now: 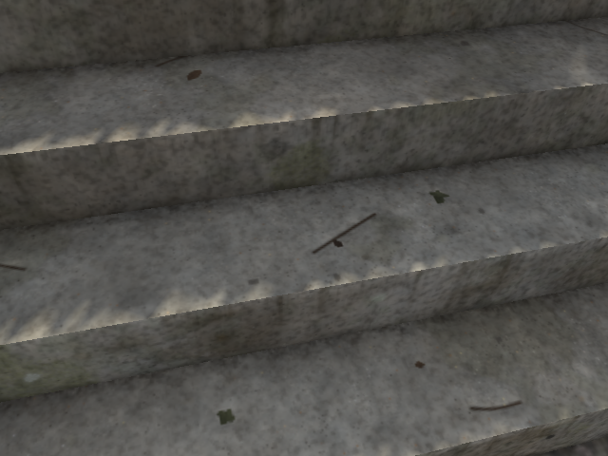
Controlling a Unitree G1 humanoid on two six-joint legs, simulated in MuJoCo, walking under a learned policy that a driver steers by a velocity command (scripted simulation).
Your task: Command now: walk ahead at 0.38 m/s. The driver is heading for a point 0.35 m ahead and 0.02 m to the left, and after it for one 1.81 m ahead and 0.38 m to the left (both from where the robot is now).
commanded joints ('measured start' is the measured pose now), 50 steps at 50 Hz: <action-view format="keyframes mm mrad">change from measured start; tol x16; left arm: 1 -198 93 6 -139 29 -36 -9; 14 -342 12 -31 -197 16 -36 -22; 20 152 158 9 -42 56 -78 24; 25 -115 -47 -57 -102 8 -53 21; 50 105 -70 -70 -32 4 3 32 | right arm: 1 292 -190 -47 69 -6 -6 -5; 4 107 -98 -22 -1 0 -24 1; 50 181 60 62 102 18 44 -50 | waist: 1 -104 247 89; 16 30 175 -39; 20 80 -200 -149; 37 49 128 114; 50 15 31 66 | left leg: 1 322 388 -622 -364 -351 166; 8 220 217 -199 -320 360 116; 14 137 191 -108 -245 643 101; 17 130 189 -86 24 955 102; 19 -80 103 -64 399 654 45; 20 -271 -45 -2 735 -271 -5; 22 -235 7 -129 917 -253 -17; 35 127 53 -74 -112 41 -56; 38 -91 117 -163 -170 -111 -27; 50 17 121 -152 -164 111 -10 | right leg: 1 -579 13 -33 408 -169 -51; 7 -532 -78 -82 491 157 -4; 17 -139 34 -175 99 236 -42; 19 159 -70 -74 -83 559 -65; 20 266 -382 255 -62 1272 -146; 24 -173 -282 142 -213 589 -229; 28 -246 -188 -47 -177 923 -146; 31 -150 -198 -13 -162 864 -143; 36 -269 -153 84 -216 4 -32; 50 -83 -123 -1 -182 252 -5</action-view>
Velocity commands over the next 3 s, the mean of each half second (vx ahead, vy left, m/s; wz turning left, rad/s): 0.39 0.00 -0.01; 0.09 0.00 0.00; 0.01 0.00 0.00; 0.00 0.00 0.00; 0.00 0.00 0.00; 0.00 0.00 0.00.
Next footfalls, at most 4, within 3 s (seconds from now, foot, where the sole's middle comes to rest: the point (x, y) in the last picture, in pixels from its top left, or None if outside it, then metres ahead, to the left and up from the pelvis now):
0.38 right None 0.26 -0.08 -0.78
0.70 left None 0.22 0.10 -0.78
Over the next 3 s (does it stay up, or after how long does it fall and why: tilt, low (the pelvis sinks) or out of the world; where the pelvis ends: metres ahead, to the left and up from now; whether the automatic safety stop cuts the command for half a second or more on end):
stays up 0.21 0.04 0.01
